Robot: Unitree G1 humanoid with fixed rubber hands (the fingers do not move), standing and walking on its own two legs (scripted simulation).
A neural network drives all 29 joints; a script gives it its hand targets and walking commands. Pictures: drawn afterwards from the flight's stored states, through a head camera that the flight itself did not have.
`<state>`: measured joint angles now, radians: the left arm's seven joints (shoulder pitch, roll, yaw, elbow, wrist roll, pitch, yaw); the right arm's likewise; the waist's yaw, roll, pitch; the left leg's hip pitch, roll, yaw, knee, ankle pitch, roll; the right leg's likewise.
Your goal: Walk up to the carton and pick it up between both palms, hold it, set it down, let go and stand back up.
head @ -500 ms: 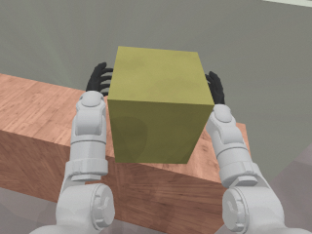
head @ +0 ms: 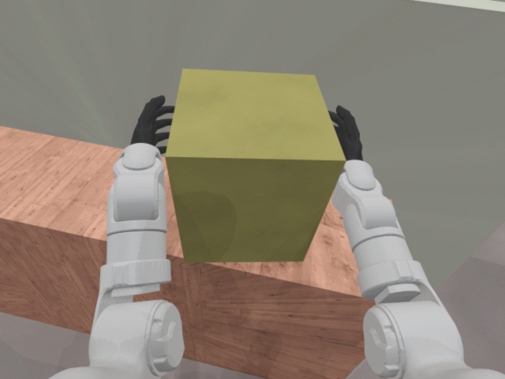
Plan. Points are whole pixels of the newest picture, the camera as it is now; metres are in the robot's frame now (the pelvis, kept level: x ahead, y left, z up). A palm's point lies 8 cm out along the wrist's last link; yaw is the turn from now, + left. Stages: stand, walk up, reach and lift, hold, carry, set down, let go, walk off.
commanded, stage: reach and lift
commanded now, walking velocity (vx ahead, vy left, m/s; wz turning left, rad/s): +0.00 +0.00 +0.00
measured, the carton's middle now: (247, 172) +0.40 +0.00 +0.14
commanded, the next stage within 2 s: hold in 0.48 s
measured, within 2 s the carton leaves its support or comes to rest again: neither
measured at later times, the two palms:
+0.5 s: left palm (143, 146) +0.37 +0.15 +0.21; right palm (349, 153) +0.37 -0.15 +0.21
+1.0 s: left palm (135, 135) +0.37 +0.16 +0.24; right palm (351, 140) +0.37 -0.14 +0.23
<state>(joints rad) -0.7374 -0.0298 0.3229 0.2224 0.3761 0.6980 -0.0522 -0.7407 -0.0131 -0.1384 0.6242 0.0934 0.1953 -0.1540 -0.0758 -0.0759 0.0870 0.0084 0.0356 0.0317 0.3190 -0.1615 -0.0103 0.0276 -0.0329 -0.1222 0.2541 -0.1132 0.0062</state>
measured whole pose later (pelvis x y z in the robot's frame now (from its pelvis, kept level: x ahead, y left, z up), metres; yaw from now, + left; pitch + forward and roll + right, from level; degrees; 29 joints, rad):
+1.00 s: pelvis +0.00 +0.00 +0.00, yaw +1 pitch -11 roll -1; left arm -0.75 -0.02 0.37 0.12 0.40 0.82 -0.09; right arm -0.80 -0.04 -0.06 0.57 0.18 0.33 -0.20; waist -0.10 -0.06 0.07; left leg 0.05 0.04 0.02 0.31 -0.16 -0.02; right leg 0.07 -0.02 -0.11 0.25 -0.12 0.00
